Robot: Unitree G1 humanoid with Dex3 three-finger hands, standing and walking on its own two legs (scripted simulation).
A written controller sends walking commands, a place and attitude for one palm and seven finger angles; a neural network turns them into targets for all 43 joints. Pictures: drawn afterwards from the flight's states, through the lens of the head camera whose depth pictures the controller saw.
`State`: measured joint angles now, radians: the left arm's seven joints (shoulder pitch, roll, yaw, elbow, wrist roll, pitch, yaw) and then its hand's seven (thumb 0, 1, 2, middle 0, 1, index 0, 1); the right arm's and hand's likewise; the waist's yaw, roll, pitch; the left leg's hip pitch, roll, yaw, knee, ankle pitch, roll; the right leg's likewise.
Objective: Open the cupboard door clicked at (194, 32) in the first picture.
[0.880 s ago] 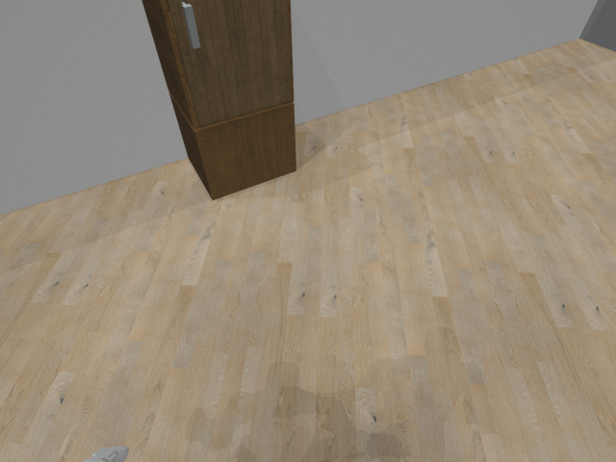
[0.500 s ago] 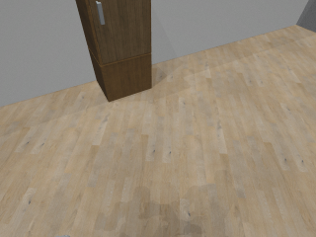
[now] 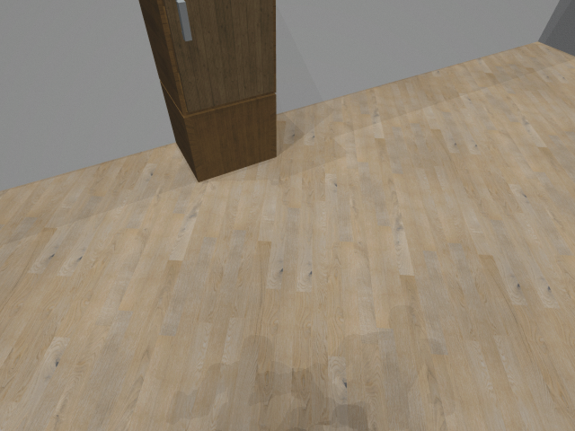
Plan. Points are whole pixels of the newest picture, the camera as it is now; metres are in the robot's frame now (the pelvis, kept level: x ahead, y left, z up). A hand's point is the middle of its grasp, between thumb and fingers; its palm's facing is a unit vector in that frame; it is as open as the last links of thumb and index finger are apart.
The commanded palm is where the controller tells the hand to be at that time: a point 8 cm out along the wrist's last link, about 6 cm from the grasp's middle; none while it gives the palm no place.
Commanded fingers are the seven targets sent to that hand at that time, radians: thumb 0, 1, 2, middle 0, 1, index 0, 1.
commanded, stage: look at it before walking up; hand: left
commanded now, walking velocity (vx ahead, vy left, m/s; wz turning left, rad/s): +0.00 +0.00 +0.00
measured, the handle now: (182, 19) +1.39 +0.47 +0.03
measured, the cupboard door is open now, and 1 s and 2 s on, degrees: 0 0 0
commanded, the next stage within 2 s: walk to a spot facing it in 0.56 s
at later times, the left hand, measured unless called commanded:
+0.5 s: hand out of the picture +0.08 +0.25 -0.15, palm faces -0.02 -0.94 -0.33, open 7.4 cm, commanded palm none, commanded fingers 0.00 0.90 0.90 -0.20 -0.30 -0.20 -0.30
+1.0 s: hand out of the picture +0.04 +0.19 -0.20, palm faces -0.05 -0.98 -0.18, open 7.4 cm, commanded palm none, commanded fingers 0.00 0.90 0.90 -0.20 -0.30 -0.20 -0.30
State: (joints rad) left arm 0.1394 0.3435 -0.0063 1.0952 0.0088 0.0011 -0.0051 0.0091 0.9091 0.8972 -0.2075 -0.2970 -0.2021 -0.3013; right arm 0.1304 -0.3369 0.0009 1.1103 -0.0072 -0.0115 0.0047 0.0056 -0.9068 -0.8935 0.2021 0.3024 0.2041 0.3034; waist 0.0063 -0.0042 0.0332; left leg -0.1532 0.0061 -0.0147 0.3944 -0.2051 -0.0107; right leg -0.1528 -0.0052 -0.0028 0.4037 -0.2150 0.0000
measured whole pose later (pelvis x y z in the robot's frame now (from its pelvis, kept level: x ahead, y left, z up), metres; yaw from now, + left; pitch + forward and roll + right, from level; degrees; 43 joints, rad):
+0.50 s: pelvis +0.00 +0.00 +0.00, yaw +0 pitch -2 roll +0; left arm 0.13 0.34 -0.01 1.09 0.01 0.00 0.00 0.01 0.91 0.90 -0.21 -0.30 -0.20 -0.30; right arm 0.11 -0.34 0.00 1.11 -0.01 -0.01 0.00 0.00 -0.91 -0.89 0.20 0.30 0.20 0.30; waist 0.01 0.00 0.03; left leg -0.14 0.01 -0.01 0.37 -0.20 -0.01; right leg -0.14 -0.01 0.00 0.38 -0.21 0.00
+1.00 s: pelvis +0.06 +0.00 -0.02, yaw -5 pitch -1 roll +0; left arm 0.37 0.21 0.02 1.10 0.02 0.01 -0.02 0.01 0.91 0.90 -0.21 -0.30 -0.20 -0.30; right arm 0.31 -0.21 -0.01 1.11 -0.02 -0.03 0.00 0.00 -0.91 -0.89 0.20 0.30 0.20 0.30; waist 0.02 -0.02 -0.02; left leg -0.17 0.04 0.07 0.62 -0.44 -0.01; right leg -0.22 0.03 0.06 0.66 -0.41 -0.03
